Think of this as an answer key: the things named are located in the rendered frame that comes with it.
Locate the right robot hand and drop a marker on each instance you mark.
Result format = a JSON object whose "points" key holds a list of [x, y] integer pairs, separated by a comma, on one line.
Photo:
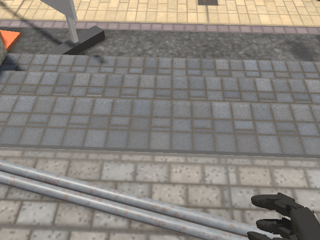
{"points": [[303, 225]]}

